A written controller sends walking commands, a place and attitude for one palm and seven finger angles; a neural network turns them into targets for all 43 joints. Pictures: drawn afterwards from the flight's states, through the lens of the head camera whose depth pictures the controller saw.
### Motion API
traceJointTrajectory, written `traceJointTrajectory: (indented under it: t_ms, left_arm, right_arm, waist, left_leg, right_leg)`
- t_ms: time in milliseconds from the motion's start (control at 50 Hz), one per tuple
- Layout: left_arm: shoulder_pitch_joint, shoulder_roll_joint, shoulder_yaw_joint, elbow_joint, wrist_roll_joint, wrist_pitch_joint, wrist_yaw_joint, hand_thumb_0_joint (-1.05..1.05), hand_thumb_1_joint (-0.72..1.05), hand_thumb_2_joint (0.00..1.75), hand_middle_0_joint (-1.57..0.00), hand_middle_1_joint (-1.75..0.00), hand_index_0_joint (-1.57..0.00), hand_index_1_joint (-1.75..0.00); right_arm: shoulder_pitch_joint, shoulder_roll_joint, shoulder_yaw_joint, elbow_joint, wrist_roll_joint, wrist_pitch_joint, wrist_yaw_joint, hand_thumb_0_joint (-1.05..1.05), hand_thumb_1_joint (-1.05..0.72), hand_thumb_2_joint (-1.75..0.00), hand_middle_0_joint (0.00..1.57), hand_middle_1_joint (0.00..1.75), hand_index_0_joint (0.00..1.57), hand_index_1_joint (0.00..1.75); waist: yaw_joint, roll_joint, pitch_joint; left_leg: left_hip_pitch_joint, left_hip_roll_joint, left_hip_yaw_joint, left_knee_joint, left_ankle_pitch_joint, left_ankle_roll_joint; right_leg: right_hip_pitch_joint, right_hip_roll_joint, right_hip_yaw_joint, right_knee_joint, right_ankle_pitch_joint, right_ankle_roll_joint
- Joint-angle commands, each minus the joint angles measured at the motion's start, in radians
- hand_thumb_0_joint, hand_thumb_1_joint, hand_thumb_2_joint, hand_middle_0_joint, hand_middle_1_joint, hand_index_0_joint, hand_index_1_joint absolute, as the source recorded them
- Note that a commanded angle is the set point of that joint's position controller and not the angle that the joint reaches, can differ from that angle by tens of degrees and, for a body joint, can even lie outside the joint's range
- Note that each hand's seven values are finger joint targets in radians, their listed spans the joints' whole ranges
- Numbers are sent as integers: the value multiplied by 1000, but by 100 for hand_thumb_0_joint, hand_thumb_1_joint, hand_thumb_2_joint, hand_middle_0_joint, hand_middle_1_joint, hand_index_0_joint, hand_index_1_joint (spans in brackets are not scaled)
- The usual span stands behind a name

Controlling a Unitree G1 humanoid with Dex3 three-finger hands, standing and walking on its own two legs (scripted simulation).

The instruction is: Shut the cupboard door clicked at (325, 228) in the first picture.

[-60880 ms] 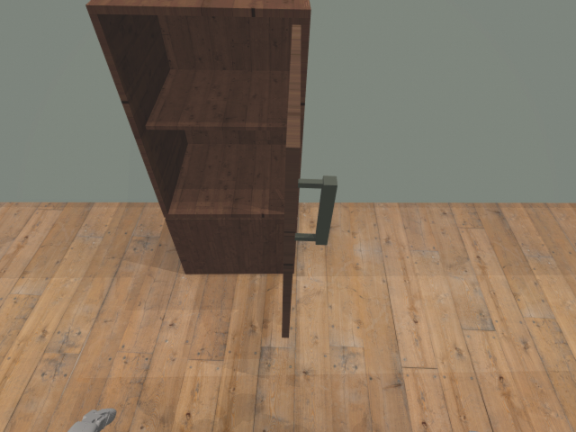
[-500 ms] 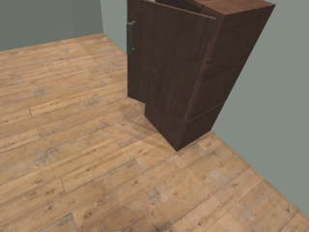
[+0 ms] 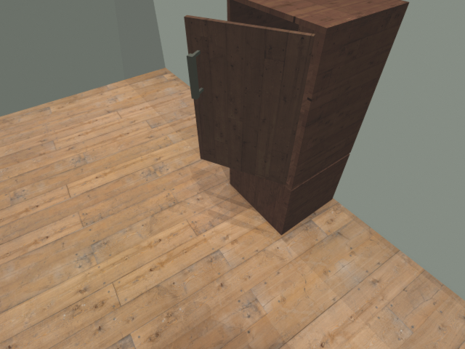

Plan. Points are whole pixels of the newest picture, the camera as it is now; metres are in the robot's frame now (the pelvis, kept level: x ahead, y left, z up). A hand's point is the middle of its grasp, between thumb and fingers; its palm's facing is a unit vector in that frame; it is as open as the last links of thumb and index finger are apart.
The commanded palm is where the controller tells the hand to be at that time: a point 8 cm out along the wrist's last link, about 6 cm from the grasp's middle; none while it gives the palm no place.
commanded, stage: let the arm hang, fingers relaxed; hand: left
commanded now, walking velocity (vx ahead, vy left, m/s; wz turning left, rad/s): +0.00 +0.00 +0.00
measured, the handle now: (196, 75) +0.94 +0.17 +0.03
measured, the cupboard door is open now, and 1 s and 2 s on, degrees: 29 29 29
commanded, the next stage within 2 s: look to check the result in 0.26 s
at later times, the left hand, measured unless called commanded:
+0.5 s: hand out of the picture +0.04 +0.18 -0.17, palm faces +0.02 -0.98 -0.22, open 7.4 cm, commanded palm none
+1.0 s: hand out of the picture +0.03 +0.17 -0.17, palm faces +0.02 -0.98 -0.22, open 7.4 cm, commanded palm none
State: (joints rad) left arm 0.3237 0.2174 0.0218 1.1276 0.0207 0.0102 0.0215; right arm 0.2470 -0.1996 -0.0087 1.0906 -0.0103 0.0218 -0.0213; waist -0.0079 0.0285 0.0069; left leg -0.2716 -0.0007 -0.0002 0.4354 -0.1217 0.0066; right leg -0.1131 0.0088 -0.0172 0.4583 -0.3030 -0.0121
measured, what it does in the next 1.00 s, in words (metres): stands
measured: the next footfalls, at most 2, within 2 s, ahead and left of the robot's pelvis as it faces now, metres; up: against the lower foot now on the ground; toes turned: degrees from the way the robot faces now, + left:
right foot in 1.72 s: +0.09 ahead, -0.14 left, +0.00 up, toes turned +24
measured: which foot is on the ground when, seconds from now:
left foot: down 0.00-1.00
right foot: down 0.00-1.00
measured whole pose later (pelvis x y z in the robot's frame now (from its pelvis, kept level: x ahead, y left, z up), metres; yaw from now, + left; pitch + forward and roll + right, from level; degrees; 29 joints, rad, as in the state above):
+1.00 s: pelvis +0.04 -0.01 +0.00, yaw +0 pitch -2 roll +0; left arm 0.28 0.18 0.01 1.14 0.02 0.00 0.03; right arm 0.21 -0.19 0.01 1.13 -0.01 0.01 -0.03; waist 0.00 -0.01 0.04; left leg -0.21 0.01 0.00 0.39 -0.15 -0.01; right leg -0.02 0.02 -0.02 0.36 -0.30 -0.02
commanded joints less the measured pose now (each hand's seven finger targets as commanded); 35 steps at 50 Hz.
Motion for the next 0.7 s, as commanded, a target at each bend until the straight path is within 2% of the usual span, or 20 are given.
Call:
traceJointTrajectory:
  t_ms: [0, 120, 160, 240, 360, 400, 520, 600, 680]
  left_arm:
    - [36, 129, 14, -26, -5, -13, 2, 0, 90, 90, -20, -30, -20, -30]
    - [2, 117, 14, -29, -7, -19, 3, 0, 90, 90, -20, -30, -20, -30]
    - [-5, 114, 16, -31, -8, -22, 5, 0, 90, 90, -20, -30, -20, -30]
    - [-14, 107, 16, -28, -9, -24, 8, 0, 90, 90, -20, -30, -20, -30]
    - [-16, 96, 16, -25, -11, -21, 10, 0, 90, 90, -20, -30, -20, -30]
    - [-7, 102, 16, -24, -10, -22, 10, 0, 90, 90, -20, -30, -20, -30]
    - [0, 94, 14, -17, -10, -23, 13, 0, 90, 90, -20, -30, -20, -30]
    - [12, 100, 12, -16, -10, -23, 14, 0, 90, 90, -20, -30, -20, -30]
    - [13, 94, 11, -10, -10, -23, 14, 0, 90, 90, -20, -30, -20, -30]
  right_arm:
    - [32, -133, -26, -21, -4, -16, -8, 0, -90, -90, 20, 30, 20, 30]
    - [13, -119, -18, -14, -6, -26, -11, 0, -90, -90, 20, 30, 20, 30]
    - [12, -116, -15, -11, -6, -30, -12, 0, -90, -90, 20, 30, 20, 30]
    - [8, -110, -14, -6, -6, -31, -15, 0, -90, -90, 20, 30, 20, 30]
    - [10, -111, -12, 1, -6, -28, -18, 0, -90, -90, 20, 30, 20, 30]
    - [8, -118, -14, -2, -2, -28, -19, 0, -90, -90, 20, 30, 20, 30]
    - [7, -113, -15, 1, -3, -26, -21, 0, -90, -90, 20, 30, 20, 30]
    - [0, -117, -15, 2, 0, -23, -20, 0, -90, -90, 20, 30, 20, 30]
    - [1, -116, -13, 5, -3, -24, -21, 0, -90, -90, 20, 30, 20, 30]
  waist:
    - [6, -38, 115]
    - [8, -8, 65]
    - [8, -8, 37]
    - [7, -10, 23]
    - [5, 2, 26]
    - [8, -27, 30]
    - [2, -38, 13]
    - [6, -52, 40]
    - [3, -37, 37]
  left_leg:
    - [64, 83, -91, -91, -95, 21]
    - [73, 90, -88, -81, 34, 18]
    - [84, 91, -84, -70, 81, 16]
    - [98, 95, -76, -55, 133, 14]
    - [111, 97, -77, -60, 139, 14]
    - [120, 99, -75, -53, 151, 16]
    - [145, 101, -66, -46, 165, 16]
    - [147, 101, -63, -49, 158, 17]
    - [150, 101, -65, -58, 152, 18]
  right_leg:
    - [-183, -97, 93, -167, -68, -43]
    - [-104, -103, 84, -152, 69, -37]
    - [-73, -107, 83, -150, 118, -35]
    - [-46, -114, 75, -151, 197, -33]
    - [-34, -108, 74, -157, 194, -34]
    - [-36, -108, 65, -162, 214, -32]
    - [-26, -112, 65, -161, 260, -30]
    - [-39, -109, 64, -170, 261, -28]
    - [-32, -108, 68, -172, 239, -27]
